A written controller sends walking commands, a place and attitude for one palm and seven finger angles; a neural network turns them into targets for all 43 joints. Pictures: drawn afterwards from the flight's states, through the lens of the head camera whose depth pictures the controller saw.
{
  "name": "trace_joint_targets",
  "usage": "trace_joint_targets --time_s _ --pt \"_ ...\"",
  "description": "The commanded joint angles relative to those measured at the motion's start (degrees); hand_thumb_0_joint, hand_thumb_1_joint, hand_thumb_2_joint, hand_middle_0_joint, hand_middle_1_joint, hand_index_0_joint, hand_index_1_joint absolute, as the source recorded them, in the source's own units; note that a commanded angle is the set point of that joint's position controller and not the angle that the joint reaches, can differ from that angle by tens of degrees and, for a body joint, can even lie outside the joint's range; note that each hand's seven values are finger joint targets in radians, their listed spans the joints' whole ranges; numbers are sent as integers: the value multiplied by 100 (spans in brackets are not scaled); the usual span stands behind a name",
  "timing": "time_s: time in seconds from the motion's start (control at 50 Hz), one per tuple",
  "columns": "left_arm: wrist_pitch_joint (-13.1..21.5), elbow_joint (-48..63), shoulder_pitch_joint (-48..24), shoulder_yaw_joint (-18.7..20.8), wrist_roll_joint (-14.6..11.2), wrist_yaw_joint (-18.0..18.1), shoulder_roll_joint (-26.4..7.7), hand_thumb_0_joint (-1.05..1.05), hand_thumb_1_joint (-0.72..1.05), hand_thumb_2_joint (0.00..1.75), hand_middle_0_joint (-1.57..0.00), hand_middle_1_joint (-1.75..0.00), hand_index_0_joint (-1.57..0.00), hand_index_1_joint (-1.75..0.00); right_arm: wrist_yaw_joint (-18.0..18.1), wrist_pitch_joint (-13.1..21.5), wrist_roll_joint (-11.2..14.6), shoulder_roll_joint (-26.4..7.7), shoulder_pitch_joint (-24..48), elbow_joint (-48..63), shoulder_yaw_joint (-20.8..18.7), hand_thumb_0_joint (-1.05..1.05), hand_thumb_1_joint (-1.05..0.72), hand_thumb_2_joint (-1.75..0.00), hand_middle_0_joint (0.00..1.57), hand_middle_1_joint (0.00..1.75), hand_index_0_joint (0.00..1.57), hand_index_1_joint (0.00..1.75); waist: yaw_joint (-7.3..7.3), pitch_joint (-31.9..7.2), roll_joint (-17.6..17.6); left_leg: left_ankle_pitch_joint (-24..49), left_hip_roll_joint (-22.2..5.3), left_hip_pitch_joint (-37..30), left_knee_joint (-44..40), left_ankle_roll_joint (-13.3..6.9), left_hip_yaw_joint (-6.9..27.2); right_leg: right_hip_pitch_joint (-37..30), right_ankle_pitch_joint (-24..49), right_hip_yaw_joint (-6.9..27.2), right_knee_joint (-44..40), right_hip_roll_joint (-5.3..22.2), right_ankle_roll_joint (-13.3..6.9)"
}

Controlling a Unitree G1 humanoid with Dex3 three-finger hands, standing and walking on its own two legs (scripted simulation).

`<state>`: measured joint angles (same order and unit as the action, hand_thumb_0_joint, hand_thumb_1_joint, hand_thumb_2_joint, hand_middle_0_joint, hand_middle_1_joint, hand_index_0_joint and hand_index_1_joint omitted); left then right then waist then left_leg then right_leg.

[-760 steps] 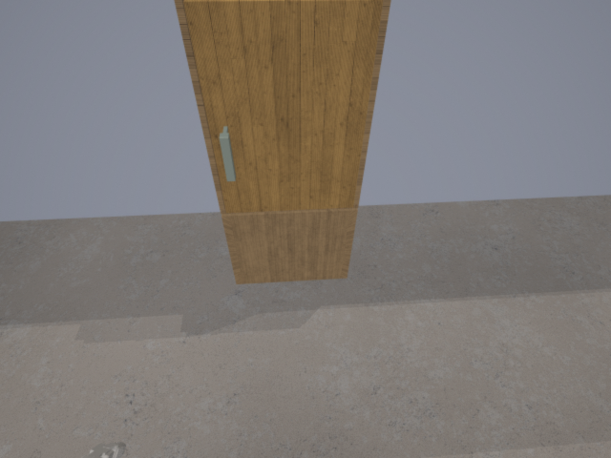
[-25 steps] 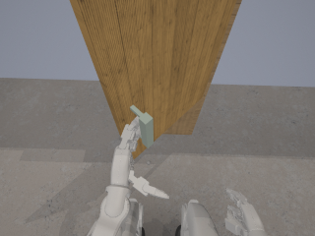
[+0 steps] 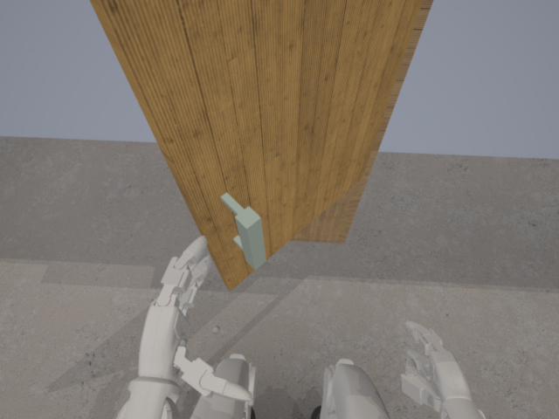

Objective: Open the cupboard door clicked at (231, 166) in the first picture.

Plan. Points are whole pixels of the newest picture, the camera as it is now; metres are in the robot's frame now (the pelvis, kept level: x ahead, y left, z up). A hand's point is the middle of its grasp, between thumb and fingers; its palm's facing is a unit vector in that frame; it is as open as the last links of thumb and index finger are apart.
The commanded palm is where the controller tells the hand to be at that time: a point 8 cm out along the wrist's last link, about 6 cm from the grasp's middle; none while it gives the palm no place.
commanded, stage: slide the hand sideways off the handle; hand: left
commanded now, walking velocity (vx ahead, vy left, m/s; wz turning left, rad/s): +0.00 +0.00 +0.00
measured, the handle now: (243, 232) +0.36 +0.08 +0.03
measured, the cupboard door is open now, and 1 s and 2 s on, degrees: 46 46 46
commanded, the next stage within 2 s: draw the hand back to the body in 0.22 s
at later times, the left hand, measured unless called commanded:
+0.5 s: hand (167, 341) +0.21 +0.14 +0.07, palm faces -0.03 -1.00 -0.05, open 16.3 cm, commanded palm +0.18 +0.21 +0.07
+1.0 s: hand (45, 325) +0.20 +0.22 +0.16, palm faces +0.14 -0.94 -0.31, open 15.1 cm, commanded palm +0.18 +0.27 +0.19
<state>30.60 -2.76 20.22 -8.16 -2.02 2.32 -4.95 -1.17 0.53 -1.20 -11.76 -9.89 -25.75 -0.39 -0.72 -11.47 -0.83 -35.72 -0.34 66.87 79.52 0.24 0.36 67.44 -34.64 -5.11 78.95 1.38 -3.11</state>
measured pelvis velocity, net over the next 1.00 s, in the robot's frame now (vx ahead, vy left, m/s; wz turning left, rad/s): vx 0.03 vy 0.03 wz -0.01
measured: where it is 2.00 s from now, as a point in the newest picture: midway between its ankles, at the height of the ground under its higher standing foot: outside the picture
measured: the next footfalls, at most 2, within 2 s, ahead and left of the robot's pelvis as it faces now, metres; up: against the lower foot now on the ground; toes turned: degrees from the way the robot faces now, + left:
none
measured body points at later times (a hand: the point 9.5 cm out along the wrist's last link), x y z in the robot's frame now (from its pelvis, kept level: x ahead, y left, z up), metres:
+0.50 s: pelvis -0.01 +0.00 +0.00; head +0.08 +0.00 +0.44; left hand +0.21 +0.20 +0.07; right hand +0.19 -0.22 -0.09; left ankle +0.02 +0.12 -0.60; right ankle +0.03 -0.09 -0.60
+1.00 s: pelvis +0.03 +0.03 +0.09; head +0.03 +0.02 +0.54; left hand +0.19 +0.27 +0.18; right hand +0.20 -0.20 +0.03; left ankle +0.02 +0.12 -0.60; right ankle +0.03 -0.09 -0.60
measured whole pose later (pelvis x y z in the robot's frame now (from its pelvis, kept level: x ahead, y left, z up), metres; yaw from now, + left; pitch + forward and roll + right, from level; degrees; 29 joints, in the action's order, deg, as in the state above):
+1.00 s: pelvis +0.03 +0.03 +0.09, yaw -1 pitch +9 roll -2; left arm 3.7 20.8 38.3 3.8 -3.9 4.5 -17.0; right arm 6.7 0.4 2.2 -11.9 -17.0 -22.8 1.5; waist -0.3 -10.1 -3.6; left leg -28.1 0.0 34.4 53.6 -1.9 -0.4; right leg 33.9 -25.5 -4.1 50.6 0.5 -0.2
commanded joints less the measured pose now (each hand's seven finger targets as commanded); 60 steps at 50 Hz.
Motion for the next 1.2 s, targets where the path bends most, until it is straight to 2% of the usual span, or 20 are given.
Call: trace_joint_targets --time_s 0.0,0.04,0.14,0.18,0.26,0.3,0.38,0.4,0.48,0.58,0.68,0.78,0.8,0.82,0.84,0.88,0.9,0.98,1.08,1.18 --pt "456 1408 119 421 -204 -237 -366 0 -50 30 -15 -30 -15 -30 122 372 62 -566 132 803 -269 0 -90 -90 20 30 20 30 128 -1703 423 1513 223 -579 -731 -135 96 -1813 1862 659 -1234 -106 153" --pt "489 1437 163 401 -321 -388 -332 0 -50 30 -15 -30 -15 -30 153 416 79 -573 133 797 -254 0 -90 -90 20 30 20 30 197 -1615 440 1383 223 -448 -662 -142 102 -1775 1722 712 -1272 -97 173" --pt "499 1393 479 871 -599 -774 -642 0 -50 30 -15 -30 -15 -30 250 506 114 -594 141 713 -295 0 -90 -90 20 30 20 30 149 -1660 452 1340 203 -208 -477 -128 98 -1850 1707 876 -1275 -56 215" --pt "447 1550 479 889 -675 -919 -688 0 -50 30 -15 -30 -15 -30 274 529 124 -619 177 756 -301 0 -90 -90 20 30 20 30 121 -1719 261 1406 198 -228 -466 -146 110 -1824 1662 853 -1232 -68 180" --pt "342 1629 345 947 -812 -1055 -721 0 -50 30 -15 -30 -15 -30 326 584 149 -639 162 739 -300 0 -90 -90 20 30 20 30 185 -1644 282 1289 179 -177 -391 -153 124 -1691 1428 900 -1279 -54 213" --pt "282 1706 418 893 -824 -1074 -676 0 -50 30 -15 -30 -15 -30 331 616 145 -651 168 772 -306 0 -90 -90 20 30 20 30 152 -1737 187 1377 179 -290 -409 -162 131 -1615 1437 817 -1206 -77 188" --pt "20 2805 853 1344 -934 -966 -1200 0 -50 30 -15 -30 -15 -30 378 552 210 -631 65 984 -338 0 -90 -90 20 30 20 30 -141 -2263 -208 1796 184 -1042 -954 -169 123 -2226 1752 682 -1396 -132 137" --pt "-97 2936 1021 1235 -912 -947 -1099 0 -50 30 -15 -30 -15 -30 376 521 233 -598 56 1038 -319 0 -90 -90 20 30 20 30 -136 -2209 -235 1869 200 -1216 -1110 -173 112 -2319 1843 611 -1471 -136 144" --pt "-607 2718 1282 1281 -966 -866 -967 0 -50 30 -15 -30 -15 -30 459 388 320 -575 41 1093 -306 0 -90 -90 20 30 20 30 71 -1464 331 1455 180 -1224 -1453 -188 166 -2443 1325 529 -2011 -188 220" --pt "-802 2497 1026 1244 -1024 -944 -975 0 -50 30 -15 -30 -15 -30 566 423 348 -695 16 1143 -203 0 -90 -90 20 30 20 30 292 -491 376 757 182 -1332 -1807 -184 196 -2183 158 505 -2618 -174 237" --pt "-626 2954 1067 1646 -1132 -1051 -1433 0 -50 30 -15 -30 -15 -30 620 539 335 -726 -157 1181 -158 0 -90 -90 20 30 20 30 128 -694 -121 1135 163 -2059 -2270 -169 229 -2616 671 319 -2706 -225 167" --pt "-695 3219 1366 1873 -1299 -1115 -1556 0 -36 36 -16 -30 -16 -30 617 630 399 -679 -182 1146 -123 0 -90 -90 20 30 20 30 27 -661 -591 1712 125 -2769 -2745 -130 266 -3027 1342 117 -2863 -288 135" --pt "-760 3245 1420 1783 -1306 -1146 -1461 0 -32 37 -16 -30 -16 -30 604 651 417 -660 -181 1137 -116 0 -90 -90 20 30 20 30 78 -562 -622 1831 110 -2906 -2818 -119 260 -3053 1498 70 -2908 -284 152" --pt "-1492 3197 1878 1991 -437 -388 -2343 0 -29 39 -16 -30 -16 -30 751 451 386 -655 -229 1187 -136 0 -90 -90 20 30 20 30 -290 -805 -770 1996 -24 -3165 -3305 -110 209 -3433 1561 391 -3159 -74 57" --pt "-1867 3485 1908 1633 -350 -66 -1768 0 -26 40 -16 -30 -16 -30 794 395 371 -535 -214 1333 -60 0 -90 -90 20 30 20 30 -80 -390 -715 1999 -11 -3246 -3415 -108 191 -3414 1605 292 -3290 -62 101" --pt "-2270 3414 1900 1452 -220 199 -1496 0 -18 43 -16 -30 -16 -30 811 323 358 -551 -209 1241 -59 0 -90 -90 20 30 20 30 -17 -51 -593 2135 -56 -3370 -3571 -108 259 -3506 1691 218 -3460 -76 116" --pt "-2412 3412 1979 1495 -181 311 -1554 0 -15 45 -16 -30 -16 -30 812 276 363 -548 -259 1187 -46 0 -90 -90 20 30 20 30 6 23 -534 2251 -88 -3475 -3633 -110 274 -3633 1745 175 -3538 -76 131" --pt "-2661 3653 1603 1855 -78 605 -1978 0 -1 51 -17 -30 -17 -30 873 312 310 -629 -180 1109 25 0 -90 -90 20 30 20 30 -26 17 29 2593 -86 -3940 -3927 -160 243 -4238 2155 159 -3926 -78 161" --pt "-2772 3840 1110 2046 -15 756 -2147 0 17 58 -17 -30 -17 -30 886 544 301 -687 -105 893 119 0 -90 -90 20 30 20 30 -73 248 -378 2729 -113 -4537 -4401 -126 281 -4620 2194 164 -4304 -40 155" --pt "-2784 3757 1109 2350 -48 745 -2193 0 34 66 -18 -30 -18 -30 821 732 281 -683 25 618 140 0 -90 -90 20 30 20 30 -173 467 -319 3286 -132 -4964 -4764 -79 268 -5131 2593 153 -4660 -31 155"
